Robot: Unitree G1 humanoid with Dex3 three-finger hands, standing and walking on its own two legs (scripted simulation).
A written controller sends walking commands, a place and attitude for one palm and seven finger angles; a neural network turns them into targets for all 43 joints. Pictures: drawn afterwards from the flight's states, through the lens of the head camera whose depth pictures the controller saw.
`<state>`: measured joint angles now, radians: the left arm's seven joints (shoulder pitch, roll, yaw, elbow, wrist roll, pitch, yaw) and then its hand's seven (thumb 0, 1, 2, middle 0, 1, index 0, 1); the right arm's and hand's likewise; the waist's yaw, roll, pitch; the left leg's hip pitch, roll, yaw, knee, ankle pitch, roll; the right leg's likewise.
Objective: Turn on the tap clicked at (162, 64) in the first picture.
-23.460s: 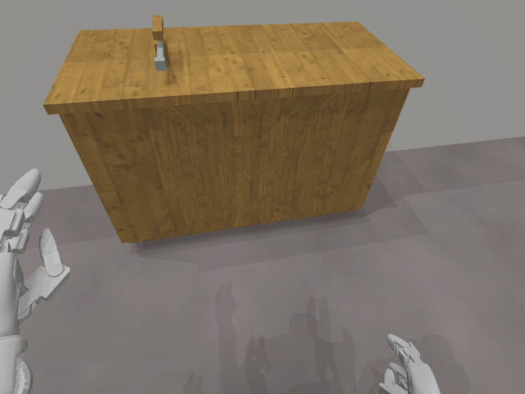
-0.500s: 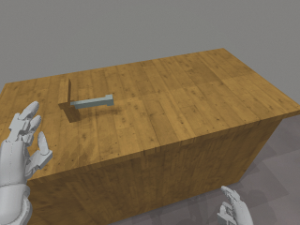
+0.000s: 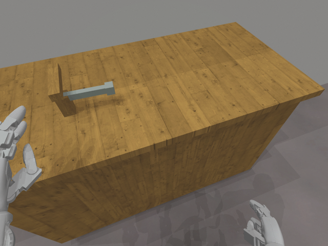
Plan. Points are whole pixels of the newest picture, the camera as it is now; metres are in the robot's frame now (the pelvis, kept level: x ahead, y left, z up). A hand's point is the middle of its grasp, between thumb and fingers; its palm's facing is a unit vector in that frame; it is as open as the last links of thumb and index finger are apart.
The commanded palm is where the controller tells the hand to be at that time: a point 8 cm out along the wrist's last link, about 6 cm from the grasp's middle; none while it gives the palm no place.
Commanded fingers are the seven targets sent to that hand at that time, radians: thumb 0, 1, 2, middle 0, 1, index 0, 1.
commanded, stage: step back with the hand held close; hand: left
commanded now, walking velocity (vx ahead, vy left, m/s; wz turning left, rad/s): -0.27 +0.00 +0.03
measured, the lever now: (109, 88) +0.52 +0.21 +0.07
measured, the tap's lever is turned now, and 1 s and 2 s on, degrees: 86 86 86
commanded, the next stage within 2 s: stop stepping back and stand still in 1.06 s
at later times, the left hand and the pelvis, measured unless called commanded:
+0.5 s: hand (22, 201) +0.16 +0.24 +0.15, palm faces +0.41 -0.82 -0.39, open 7.4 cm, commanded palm +0.10 +0.29 +0.18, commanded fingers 0.00 0.90 0.90 -0.20 -0.30 -0.20 -0.30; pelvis -0.05 +0.00 -0.01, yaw +2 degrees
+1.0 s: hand (33, 235) +0.12 +0.20 +0.16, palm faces +0.27 -0.88 -0.39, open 7.4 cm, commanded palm +0.06 +0.25 +0.18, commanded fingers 0.00 0.90 0.90 -0.20 -0.30 -0.20 -0.30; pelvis -0.12 -0.02 +0.00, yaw -3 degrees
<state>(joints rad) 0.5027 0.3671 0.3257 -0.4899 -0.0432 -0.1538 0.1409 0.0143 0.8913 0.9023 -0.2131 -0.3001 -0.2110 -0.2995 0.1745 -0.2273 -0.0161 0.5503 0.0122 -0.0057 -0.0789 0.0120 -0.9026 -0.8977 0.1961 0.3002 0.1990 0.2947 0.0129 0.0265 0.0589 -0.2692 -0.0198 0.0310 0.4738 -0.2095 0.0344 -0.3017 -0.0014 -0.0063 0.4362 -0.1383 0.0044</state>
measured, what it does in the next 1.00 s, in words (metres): walks backwards: right foot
